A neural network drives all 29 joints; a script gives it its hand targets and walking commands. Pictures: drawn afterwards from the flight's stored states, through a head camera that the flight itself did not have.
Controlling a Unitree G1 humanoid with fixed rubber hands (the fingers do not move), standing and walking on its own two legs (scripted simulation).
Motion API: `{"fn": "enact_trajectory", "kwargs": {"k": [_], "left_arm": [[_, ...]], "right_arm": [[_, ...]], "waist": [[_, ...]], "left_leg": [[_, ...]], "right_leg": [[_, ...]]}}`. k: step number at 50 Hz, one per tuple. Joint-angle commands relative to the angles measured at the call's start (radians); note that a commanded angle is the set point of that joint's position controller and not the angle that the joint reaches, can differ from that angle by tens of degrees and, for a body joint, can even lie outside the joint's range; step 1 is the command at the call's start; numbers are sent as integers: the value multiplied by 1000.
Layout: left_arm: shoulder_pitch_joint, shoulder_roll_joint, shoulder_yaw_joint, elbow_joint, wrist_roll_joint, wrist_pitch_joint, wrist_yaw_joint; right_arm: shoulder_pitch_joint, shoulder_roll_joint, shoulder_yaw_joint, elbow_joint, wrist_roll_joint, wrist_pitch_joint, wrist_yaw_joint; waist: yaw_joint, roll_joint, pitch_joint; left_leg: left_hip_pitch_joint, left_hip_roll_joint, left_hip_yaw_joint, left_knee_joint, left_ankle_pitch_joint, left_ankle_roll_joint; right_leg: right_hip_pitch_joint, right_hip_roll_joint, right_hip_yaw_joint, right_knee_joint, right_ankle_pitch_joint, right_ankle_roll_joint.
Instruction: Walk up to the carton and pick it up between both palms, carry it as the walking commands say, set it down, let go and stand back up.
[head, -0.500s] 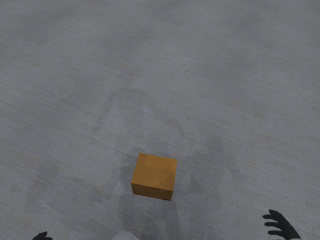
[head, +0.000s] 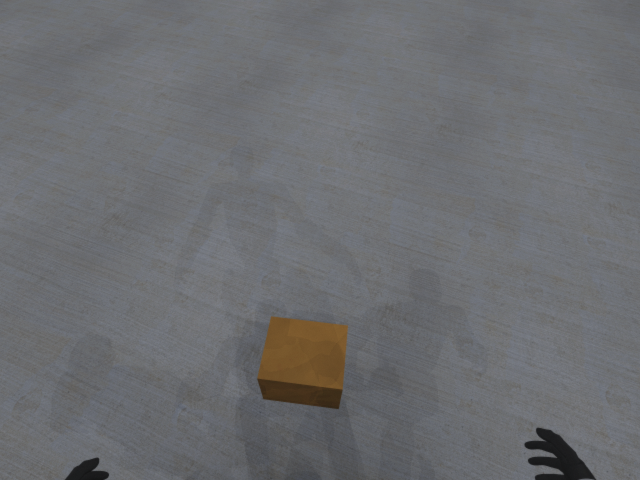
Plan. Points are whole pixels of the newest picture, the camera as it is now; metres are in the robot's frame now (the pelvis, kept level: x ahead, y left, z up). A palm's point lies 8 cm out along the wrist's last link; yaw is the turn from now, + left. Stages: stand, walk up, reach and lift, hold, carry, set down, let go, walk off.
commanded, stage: walk up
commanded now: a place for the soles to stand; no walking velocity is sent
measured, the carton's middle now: (305, 362) +0.52 +0.04 -0.67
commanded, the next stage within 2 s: none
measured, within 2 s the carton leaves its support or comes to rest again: neither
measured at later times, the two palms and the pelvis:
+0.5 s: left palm out of the picture +0.13 +0.44 -0.10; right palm (530, 477) +0.14 -0.26 -0.09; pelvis +0.04 +0.09 -0.02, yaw -5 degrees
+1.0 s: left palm (57, 373) +0.28 +0.39 -0.10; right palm (509, 468) +0.15 -0.23 -0.08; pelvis +0.09 +0.11 +0.00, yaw -10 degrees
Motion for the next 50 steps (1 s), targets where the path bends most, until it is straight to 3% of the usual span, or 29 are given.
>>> {"fn": "enact_trajectory", "kwargs": {"k": [1, 5, 6, 8, 9, 11, 13, 15, 16, 17, 18, 19, 20, 21, 22, 23, 25, 29, 30, 32, 33, 34, 35, 37, 39, 41, 43, 45, 50], "left_arm": [[-35, 202, 44, -41, -1, -10, 5], [-30, 199, 42, -34, 0, -7, 5], [151, 297, 92, -45, -6, -22, 24], [274, 389, 134, -46, 9, -35, 41], [285, 414, 150, -63, 9, -46, 50], [196, 368, 148, -123, 3, -60, 61], [181, 341, 143, -152, 14, -64, 60], [196, 338, 142, -182, 25, -66, 53], [165, 339, 137, -199, 27, -63, 52], [113, 328, 129, -225, 27, -54, 49], [125, 270, 108, -234, 29, -49, 51], [156, 175, 79, -270, 18, -50, 59], [141, 190, 88, -271, 12, -45, 71], [164, 251, 96, -246, -1, -37, 80], [219, 269, 92, -225, -11, -33, 73], [264, 275, 100, -206, -9, -31, 65], [296, 248, 97, -177, 4, -25, 36], [255, 198, 108, -181, 7, -11, 7], [258, 207, 116, -177, 13, -8, 4], [226, 226, 121, -201, 24, -9, 3], [147, 259, 124, -232, 32, -12, 2], [87, 274, 113, -239, 27, -16, -2], [49, 261, 104, -240, 22, -14, -6], [25, 215, 73, -220, 2, -5, -10], [71, 181, 65, -185, -9, 9, -18], [65, 189, 72, -168, -6, 14, -18], [31, 190, 65, -162, -7, 9, -19], [7, 184, 61, -151, -7, 7, -19], [-29, 173, 53, -132, -8, 17, -17]], "right_arm": [[-61, -194, -39, -43, -1, -11, -6], [-77, -187, -36, -40, 0, -11, -6], [-73, -263, -92, -149, -34, 10, 24], [-163, -207, -90, -235, -49, 32, 50], [-198, -197, -87, -269, -52, 37, 56], [-112, -215, -101, -271, -48, 39, 61], [-71, -211, -118, -282, -46, 31, 71], [-32, -207, -135, -307, -44, 32, 76], [12, -209, -148, -306, -39, 34, 76], [83, -203, -151, -288, -36, 32, 74], [201, -242, -170, -242, -41, 27, 62], [329, -338, -190, -251, -65, 20, 43], [275, -400, -186, -286, -51, 14, 34], [205, -363, -175, -315, -26, 14, 31], [154, -313, -158, -339, -14, 13, 22], [122, -285, -148, -349, -18, 12, 13], [131, -267, -136, -342, -36, 6, 8], [85, -260, -113, -333, -27, -4, 5], [86, -249, -105, -330, -21, -3, 4], [120, -196, -78, -327, -10, -4, -4], [162, -167, -71, -313, -3, -7, -5], [162, -183, -77, -279, 3, -3, -12], [171, -195, -82, -258, 7, -2, -15], [188, -195, -77, -222, 1, -16, -19], [129, -241, -76, -210, -9, -30, -21], [103, -237, -69, -202, -7, -34, -20], [101, -218, -61, -189, -3, -41, -22], [88, -212, -61, -175, 3, -40, -23], [37, -200, -62, -154, 6, -30, -23]], "waist": [[-4, -5, -102], [4, 6, -117], [20, 81, -109], [92, -120, -30], [101, -119, 3], [40, -59, 15], [22, -68, -23], [9, -130, -48], [-27, -151, -49], [-74, -128, -64], [-127, -3, -114], [-199, 309, -145], [-165, 341, -112], [-114, 142, -94], [-63, 98, -67], [-27, 92, -51], [-22, 142, -24], [13, 161, -25], [25, 133, -41], [29, 35, -60], [6, -114, -38], [-14, -110, -43], [-21, -92, -38], [-43, -44, -28], [5, 46, -25], [23, 14, -28], [16, 20, -78], [0, 31, -120], [-6, 51, -136]], "left_leg": [[125, 89, -127, -128, 115, 57], [150, 98, -124, -148, 167, 51], [60, 75, -77, -20, -143, 46], [-379, -6, -104, 250, -317, 7], [-518, 38, -205, 370, -302, 8], [-515, 97, -265, 405, -179, -9], [-343, 82, -209, 319, -197, -12], [-201, 48, -136, 245, -192, -11], [-88, 28, -112, 194, -138, -4], [82, -20, -51, 76, -52, 4], [270, -71, -30, -1, -44, 25], [375, 135, -406, -229, -263, 110], [272, 361, -736, -350, -194, 244], [139, 400, -720, -310, -119, 295], [93, 354, -606, -273, -104, 288], [41, 303, -513, -238, -168, 265], [-76, 228, -369, -226, -153, 235], [-255, 246, -339, -198, -150, 187], [-277, 234, -325, -156, -185, 155], [-320, 189, -281, -66, -223, 90], [-311, 104, -215, 7, -261, 34], [-139, 18, -127, 110, -261, 15], [-35, 6, -123, 136, -245, 20], [34, 49, -177, -70, -180, 35], [-64, 169, -334, -216, -285, 82], [-88, 195, -290, -209, -103, 90], [-50, 157, -215, -176, 77, 65], [26, 136, -170, -152, 144, 52], [93, 146, -141, -160, 218, 54]], "right_leg": [[-68, -77, 85, -133, 228, -70], [-38, -71, 70, -133, 283, -63], [11, -108, 165, -149, 64, -127], [228, -282, 506, -287, -120, -255], [275, -363, 607, -314, -38, -308], [260, -354, 496, -243, 234, -297], [149, -277, 330, -160, 475, -263], [27, -231, 263, -103, 502, -251], [-74, -203, 233, -65, 461, -227], [-186, -147, 154, -1, 385, -189], [-301, -60, 63, 190, 278, -146], [-505, 67, 6, 548, 68, -82], [-593, 103, 57, 684, -259, -53], [-506, 31, 120, 743, -230, -60], [-477, 9, 96, 718, -194, -59], [-426, -32, 76, 626, -163, -46], [-302, -31, -2, 431, -134, -34], [-35, 7, -47, 181, 8, -39], [33, 24, -34, 114, 18, -52], [104, -16, 71, -19, -12, -89], [22, -145, 317, -175, -128, -142], [-157, -225, 398, -235, -233, -211], [-250, -217, 362, -231, -225, -229], [-267, -122, 218, -128, -47, -144], [-164, -10, 97, -7, 22, -80], [-68, -10, 65, -4, 123, -79], [-4, -42, 97, -28, 269, -87], [-6, -53, 108, -26, 384, -91], [-12, -50, 90, -30, 430, -87]]}}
